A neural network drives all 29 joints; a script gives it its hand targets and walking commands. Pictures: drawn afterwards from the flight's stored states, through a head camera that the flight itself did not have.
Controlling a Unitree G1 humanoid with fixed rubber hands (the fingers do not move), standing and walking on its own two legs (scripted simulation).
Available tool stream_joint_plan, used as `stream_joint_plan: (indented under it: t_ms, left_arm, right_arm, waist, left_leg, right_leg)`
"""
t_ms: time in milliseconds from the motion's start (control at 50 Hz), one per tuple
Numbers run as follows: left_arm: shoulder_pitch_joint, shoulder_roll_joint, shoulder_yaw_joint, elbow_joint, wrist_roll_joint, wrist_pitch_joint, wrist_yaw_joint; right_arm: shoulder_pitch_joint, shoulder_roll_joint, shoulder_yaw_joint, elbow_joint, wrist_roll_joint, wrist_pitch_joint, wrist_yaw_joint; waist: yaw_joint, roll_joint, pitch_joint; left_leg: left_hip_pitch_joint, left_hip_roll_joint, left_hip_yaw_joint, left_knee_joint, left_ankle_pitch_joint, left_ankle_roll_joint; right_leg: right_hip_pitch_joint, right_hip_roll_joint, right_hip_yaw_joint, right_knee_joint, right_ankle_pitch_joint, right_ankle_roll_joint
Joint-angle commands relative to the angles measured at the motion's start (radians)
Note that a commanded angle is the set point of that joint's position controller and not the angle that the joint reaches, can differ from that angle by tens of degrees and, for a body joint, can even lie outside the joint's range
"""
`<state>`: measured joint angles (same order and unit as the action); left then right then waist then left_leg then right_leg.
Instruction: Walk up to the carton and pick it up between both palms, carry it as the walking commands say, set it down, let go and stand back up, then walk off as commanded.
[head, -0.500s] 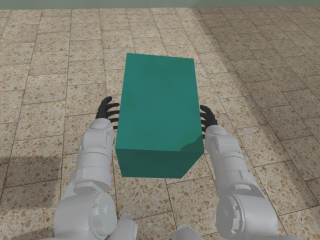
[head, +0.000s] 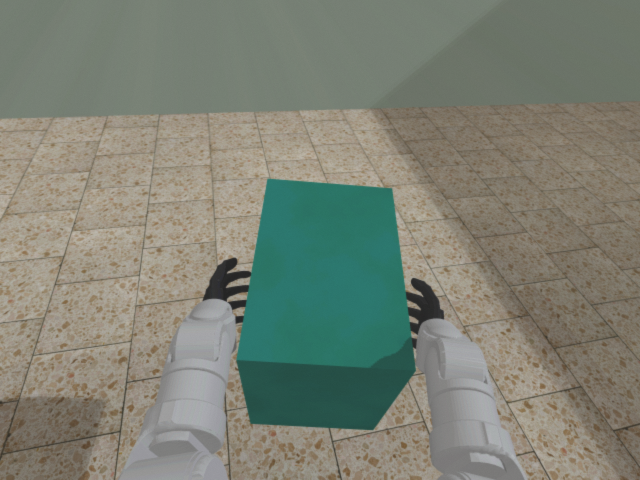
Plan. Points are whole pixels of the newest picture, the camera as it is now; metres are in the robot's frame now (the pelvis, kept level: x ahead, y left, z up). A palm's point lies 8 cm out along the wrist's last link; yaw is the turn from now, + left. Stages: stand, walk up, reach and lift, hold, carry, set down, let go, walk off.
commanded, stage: reach and lift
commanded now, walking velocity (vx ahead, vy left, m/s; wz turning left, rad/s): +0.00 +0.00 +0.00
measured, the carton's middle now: (321, 306) +0.40 -0.02 -0.02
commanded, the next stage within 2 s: hold in 1.62 s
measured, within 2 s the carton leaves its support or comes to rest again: neither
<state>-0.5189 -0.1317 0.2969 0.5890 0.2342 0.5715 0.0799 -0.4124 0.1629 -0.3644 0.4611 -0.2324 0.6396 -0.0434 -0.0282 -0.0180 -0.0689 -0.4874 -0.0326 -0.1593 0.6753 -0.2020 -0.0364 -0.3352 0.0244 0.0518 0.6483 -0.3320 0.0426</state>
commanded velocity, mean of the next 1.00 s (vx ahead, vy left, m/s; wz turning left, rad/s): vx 0.00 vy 0.00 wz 0.00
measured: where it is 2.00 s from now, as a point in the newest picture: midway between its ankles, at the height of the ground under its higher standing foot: outside the picture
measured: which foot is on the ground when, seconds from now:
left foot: down 0.00-1.00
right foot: down 0.00-1.00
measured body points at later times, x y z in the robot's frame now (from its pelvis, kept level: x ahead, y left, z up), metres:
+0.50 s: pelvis -0.01 +0.01 +0.00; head -0.05 +0.05 +0.45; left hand +0.34 +0.14 +0.04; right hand +0.31 -0.14 +0.05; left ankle +0.09 +0.12 -0.72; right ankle +0.01 -0.15 -0.72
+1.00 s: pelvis +0.00 -0.01 +0.00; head -0.04 +0.02 +0.45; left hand +0.34 +0.13 +0.05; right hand +0.32 -0.16 +0.05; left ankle +0.09 +0.12 -0.72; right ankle +0.01 -0.15 -0.72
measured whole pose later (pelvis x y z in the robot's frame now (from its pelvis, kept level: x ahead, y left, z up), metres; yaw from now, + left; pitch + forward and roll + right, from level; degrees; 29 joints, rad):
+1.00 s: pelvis +0.00 -0.01 +0.00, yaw -1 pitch -2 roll -1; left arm -0.52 -0.11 0.28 0.55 0.24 0.70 0.08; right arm -0.44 0.16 -0.35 0.47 -0.23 0.74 -0.05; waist 0.01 -0.04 -0.07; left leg -0.39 -0.03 -0.13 0.61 -0.18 -0.04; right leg -0.27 0.02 0.09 0.63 -0.32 0.04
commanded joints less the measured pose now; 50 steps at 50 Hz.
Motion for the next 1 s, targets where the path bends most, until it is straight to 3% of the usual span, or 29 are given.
stream_joint_plan:
  t_ms: [0,40,60,80,100,180,200,220,240,260,280,300,340,360,420,440,500,540,600,620,640,680,720,760,840,880,900,960,980]
  left_arm:
    - [-0.526,-1.176,-0.556,-0.027,-0.236,0.069,-0.246]
    - [-0.573,-1.164,-0.551,-0.04,-0.242,0.073,-0.248]
    - [-0.576,-1.17,-0.528,-0.016,-0.245,0.079,-0.246]
    - [-0.588,-1.158,-0.526,0.011,-0.235,0.084,-0.252]
    - [-0.635,-1.162,-0.55,-0.041,-0.252,0.082,-0.254]
    - [-0.699,-1.173,-0.579,-0.13,-0.284,0.09,-0.247]
    - [-0.683,-1.166,-0.557,-0.077,-0.272,0.1,-0.245]
    - [-0.661,-1.164,-0.554,-0.073,-0.268,0.11,-0.246]
    - [-0.669,-1.177,-0.568,-0.096,-0.273,0.106,-0.245]
    - [-0.704,-1.19,-0.576,-0.12,-0.28,0.103,-0.241]
    - [-0.721,-1.169,-0.561,-0.1,-0.275,0.108,-0.244]
    - [-0.689,-1.201,-0.575,-0.103,-0.286,0.108,-0.245]
    - [-0.675,-1.211,-0.567,-0.077,-0.287,0.118,-0.241]
    - [-0.642,-1.224,-0.574,-0.085,-0.28,0.122,-0.242]
    - [-0.668,-1.254,-0.668,-0.183,-0.325,0.123,-0.233]
    - [-0.703,-1.223,-0.672,-0.242,-0.341,0.11,-0.235]
    - [-0.56,-1.229,-0.59,-0.09,-0.287,0.14,-0.242]
    - [-0.617,-1.222,-0.629,-0.167,-0.318,0.132,-0.24]
    - [-0.537,-1.218,-0.596,-0.103,-0.292,0.139,-0.243]
    - [-0.503,-1.192,-0.583,-0.094,-0.279,0.14,-0.245]
    - [-0.533,-1.197,-0.571,-0.106,-0.286,0.139,-0.248]
    - [-0.601,-1.186,-0.626,-0.187,-0.31,0.125,-0.254]
    - [-0.593,-1.182,-0.604,-0.151,-0.312,0.125,-0.256]
    - [-0.558,-1.157,-0.547,-0.099,-0.275,0.132,-0.263]
    - [-0.562,-1.174,-0.591,-0.127,-0.29,0.13,-0.267]
    - [-0.514,-1.178,-0.611,-0.155,-0.299,0.13,-0.272]
    - [-0.483,-1.161,-0.581,-0.116,-0.279,0.13,-0.273]
    - [-0.472,-1.177,-0.597,-0.148,-0.29,0.135,-0.27]
    - [-0.515,-1.175,-0.62,-0.197,-0.305,0.136,-0.273]
  right_arm:
    - [-0.908,1.03,0.69,-0.085,0.301,-0.043,0.235]
    - [-0.918,1.045,0.678,-0.05,0.3,-0.032,0.236]
    - [-0.976,1.028,0.699,-0.078,0.306,-0.034,0.232]
    - [-0.98,1.026,0.68,-0.061,0.293,-0.031,0.225]
    - [-1.003,1.07,0.697,-0.062,0.311,-0.022,0.229]
    - [-1.008,1.057,0.71,-0.07,0.323,-0.013,0.234]
    - [-1.042,1.034,0.703,-0.077,0.324,-0.015,0.237]
    - [-0.984,1.04,0.688,-0.014,0.321,0.0,0.246]
    - [-1.012,1.043,0.706,-0.058,0.326,-0.008,0.246]
    - [-1.037,1.042,0.689,-0.039,0.32,-0.012,0.251]
    - [-1.026,1.038,0.672,-0.011,0.31,-0.007,0.249]
    - [-1.034,1.025,0.688,-0.071,0.318,-0.012,0.249]
    - [-0.994,1.019,0.655,-0.01,0.302,-0.005,0.251]
    - [-0.978,1.017,0.677,-0.054,0.305,0.0,0.255]
    - [-0.942,1.029,0.708,-0.091,0.316,0.006,0.257]
    - [-0.95,1.03,0.708,-0.096,0.321,0.009,0.256]
    - [-0.914,1.031,0.69,-0.101,0.298,0.023,0.251]
    - [-0.921,1.03,0.712,-0.115,0.316,0.024,0.256]
    - [-0.944,1.022,0.72,-0.155,0.328,0.023,0.25]
    - [-0.91,1.03,0.722,-0.135,0.317,0.032,0.249]
    - [-0.925,1.045,0.72,-0.124,0.322,0.033,0.247]
    - [-0.875,1.077,0.727,-0.105,0.324,0.031,0.245]
    - [-0.942,1.069,0.752,-0.159,0.332,0.026,0.238]
    - [-0.927,1.076,0.729,-0.109,0.321,0.031,0.235]
    - [-0.892,1.073,0.725,-0.117,0.321,0.024,0.229]
    - [-0.86,1.083,0.763,-0.168,0.33,0.029,0.23]
    - [-0.852,1.093,0.748,-0.146,0.316,0.034,0.228]
    - [-0.841,1.078,0.755,-0.165,0.325,0.039,0.232]
    - [-0.852,1.08,0.76,-0.193,0.332,0.035,0.234]
  waist:
    - [-0.003,0.003,-0.356]
    - [-0.015,0.013,-0.296]
    - [0.011,0.0,-0.3]
    - [-0.004,-0.006,-0.262]
    - [0.012,-0.022,-0.315]
    - [0.012,0.028,-0.362]
    - [0.02,0.027,-0.316]
    - [0.024,0.031,-0.306]
    - [0.026,0.017,-0.32]
    - [0.021,0.061,-0.373]
    - [0.023,0.022,-0.308]
    - [0.023,0.055,-0.328]
    - [0.019,0.065,-0.303]
    - [0.018,0.095,-0.317]
    - [0.002,0.141,-0.444]
    - [-0.005,0.13,-0.443]
    - [0.013,0.059,-0.351]
    - [0.019,0.059,-0.386]
    - [0.032,0.062,-0.38]
    - [0.038,0.006,-0.369]
    - [0.039,0.046,-0.377]
    - [0.024,0.032,-0.382]
    - [0.038,-0.002,-0.405]
    - [0.055,-0.03,-0.328]
    - [0.041,0.024,-0.352]
    - [0.046,0.028,-0.4]
    - [0.054,-0.005,-0.417]
    - [0.048,0.0,-0.39]
    - [0.044,0.045,-0.41]
  left_leg:
    - [0.672,-0.069,0.06,-0.133,0.065,0.01]
    - [0.678,-0.063,0.062,-0.138,-0.014,0.011]
    - [0.666,-0.063,0.068,-0.137,-0.044,0.009]
    - [0.677,-0.069,0.077,-0.139,-0.059,0.012]
    - [0.677,-0.064,0.074,-0.153,-0.06,0.017]
    - [0.705,-0.058,0.066,-0.153,-0.047,-0.001]
    - [0.698,-0.066,0.083,-0.15,-0.112,-0.001]
    - [0.695,-0.064,0.076,-0.157,-0.082,-0.001]
    - [0.726,-0.054,0.073,-0.159,-0.076,-0.007]
    - [0.717,-0.054,0.069,-0.153,-0.109,-0.013]
    - [0.718,-0.06,0.079,-0.15,-0.13,-0.009]
    - [0.698,-0.049,0.076,-0.16,-0.126,-0.017]
    - [0.723,-0.044,0.083,-0.168,-0.102,-0.023]
    - [0.703,-0.038,0.083,-0.183,-0.072,-0.024]
    - [0.707,-0.034,0.077,-0.178,0.078,-0.033]
    - [0.683,-0.026,0.068,-0.173,0.044,-0.03]
    - [0.661,-0.036,0.076,-0.184,0.038,-0.013]
    - [0.683,-0.031,0.07,-0.186,0.061,-0.017]
    - [0.662,-0.04,0.077,-0.181,0.08,-0.008]
    - [0.689,-0.039,0.086,-0.183,0.114,-0.002]
    - [0.665,-0.036,0.078,-0.187,0.068,0.0]
    - [0.71,-0.043,0.095,-0.174,0.115,-0.003]
    - [0.675,-0.04,0.091,-0.18,0.087,0.001]
    - [0.675,-0.045,0.097,-0.18,0.052,0.004]
    - [0.729,-0.054,0.115,-0.17,0.099,0.0]
    - [0.728,-0.052,0.11,-0.169,0.187,0.007]
    - [0.71,-0.053,0.105,-0.171,0.168,0.014]
    - [0.734,-0.046,0.101,-0.179,0.196,0.008]
    - [0.721,-0.048,0.104,-0.182,0.187,0.005]
  right_leg:
    - [-0.064,0.035,0.026,-0.212,0.033,-0.052]
    - [-0.123,0.03,0.032,-0.22,-0.014,-0.058]
    - [-0.123,0.025,0.033,-0.222,-0.058,-0.062]
    - [-0.16,0.011,0.034,-0.241,-0.071,-0.067]
    - [-0.127,0.019,0.029,-0.244,-0.07,-0.058]
    - [-0.152,0.031,0.017,-0.223,-0.052,-0.061]
    - [-0.171,0.019,0.022,-0.238,-0.11,-0.068]
    - [-0.173,0.025,0.018,-0.23,-0.099,-0.066]
    - [-0.185,0.027,0.019,-0.231,-0.087,-0.067]
    - [-0.18,0.033,0.013,-0.224,-0.11,-0.07]
    - [-0.208,0.024,0.015,-0.233,-0.142,-0.072]
    - [-0.167,0.038,0.011,-0.219,-0.112,-0.071]
    - [-0.185,0.036,0.008,-0.22,-0.089,-0.073]
    - [-0.127,0.05,0.0,-0.209,-0.039,-0.066]
    - [-0.017,0.076,-0.002,-0.175,0.092,-0.056]
    - [-0.01,0.076,0.0,-0.164,0.078,-0.055]
    - [-0.034,0.069,0.006,-0.193,0.033,-0.054]
    - [-0.018,0.072,0.001,-0.178,0.07,-0.053]
    - [-0.005,0.064,0.011,-0.192,0.063,-0.051]
    - [-0.021,0.064,0.004,-0.202,0.073,-0.045]
    - [-0.027,0.06,0.013,-0.201,0.043,-0.047]
    - [-0.037,0.055,0.014,-0.21,0.081,-0.05]
    - [-0.012,0.064,0.011,-0.206,0.049,-0.045]
    - [-0.071,0.047,0.02,-0.231,-0.005,-0.048]
    - [-0.077,0.035,0.024,-0.242,0.04,-0.054]
    - [-0.009,0.043,0.02,-0.232,0.134,-0.043]
    - [-0.005,0.047,0.019,-0.23,0.108,-0.037]
    - [-0.02,0.047,0.016,-0.229,0.138,-0.04]
    - [0.021,0.057,0.016,-0.217,0.144,-0.04]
